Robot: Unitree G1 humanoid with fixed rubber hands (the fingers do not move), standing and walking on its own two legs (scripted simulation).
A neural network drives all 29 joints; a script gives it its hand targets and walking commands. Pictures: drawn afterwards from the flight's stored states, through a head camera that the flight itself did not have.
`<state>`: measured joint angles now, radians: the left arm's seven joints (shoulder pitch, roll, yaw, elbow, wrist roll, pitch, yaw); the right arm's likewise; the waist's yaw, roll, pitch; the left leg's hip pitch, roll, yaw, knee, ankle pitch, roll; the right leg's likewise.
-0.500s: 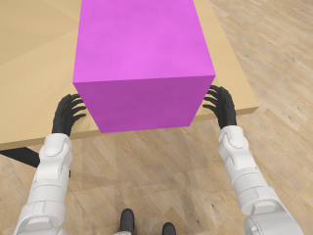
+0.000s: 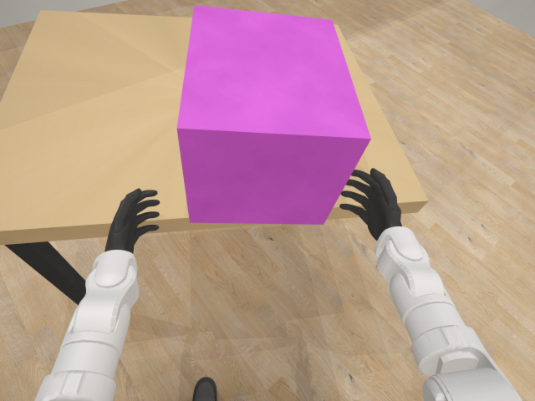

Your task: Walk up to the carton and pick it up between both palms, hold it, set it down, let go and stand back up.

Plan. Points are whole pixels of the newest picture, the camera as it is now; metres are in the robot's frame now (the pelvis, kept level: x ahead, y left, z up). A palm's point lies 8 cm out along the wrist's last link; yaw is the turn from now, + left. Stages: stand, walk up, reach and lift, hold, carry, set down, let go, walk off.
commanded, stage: set down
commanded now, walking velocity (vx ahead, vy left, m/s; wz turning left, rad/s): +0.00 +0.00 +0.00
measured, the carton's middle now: (261, 119) +0.59 +0.04 +0.05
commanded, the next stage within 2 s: none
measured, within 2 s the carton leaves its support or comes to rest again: neither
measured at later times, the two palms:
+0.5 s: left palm (118, 273) +0.29 +0.23 +0.01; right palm (423, 264) +0.33 -0.20 +0.04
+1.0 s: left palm (105, 331) +0.22 +0.23 -0.01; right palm (446, 332) +0.24 -0.22 +0.02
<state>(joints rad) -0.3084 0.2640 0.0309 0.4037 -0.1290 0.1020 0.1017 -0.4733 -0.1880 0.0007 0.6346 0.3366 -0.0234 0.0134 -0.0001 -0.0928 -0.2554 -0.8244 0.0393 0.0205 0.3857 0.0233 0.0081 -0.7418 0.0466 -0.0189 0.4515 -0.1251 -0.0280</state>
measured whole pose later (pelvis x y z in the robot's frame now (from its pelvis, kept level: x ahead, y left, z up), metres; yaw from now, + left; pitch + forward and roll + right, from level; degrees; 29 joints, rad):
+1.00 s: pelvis +0.02 -0.02 +0.01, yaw +1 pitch +8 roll -1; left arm 0.20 0.26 0.04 0.19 -0.15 0.10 0.05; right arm 0.21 -0.19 0.00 0.25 0.28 -0.03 0.00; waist 0.00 -0.08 -0.13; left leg -0.48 0.04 0.02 0.39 -0.04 -0.01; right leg -0.40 0.04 -0.02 0.45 -0.19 -0.03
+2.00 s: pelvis +0.04 -0.01 +0.02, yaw +2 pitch +9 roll +0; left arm 0.24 0.26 0.00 0.34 -0.15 0.06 0.01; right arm 0.21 -0.19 0.00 0.45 0.12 -0.19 0.04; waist 0.00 -0.05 -0.03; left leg -0.46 0.02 0.02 0.39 -0.08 -0.01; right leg -0.38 0.03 -0.02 0.45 -0.23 -0.03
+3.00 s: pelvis +0.06 -0.01 +0.02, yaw +2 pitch +10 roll +0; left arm 0.20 0.26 0.02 0.71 -0.04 0.01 0.00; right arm 0.21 -0.19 0.00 0.74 -0.05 -0.06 0.03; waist 0.00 -0.04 -0.12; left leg -0.46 0.02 0.02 0.41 -0.11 -0.01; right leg -0.37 0.03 -0.02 0.45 -0.25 -0.03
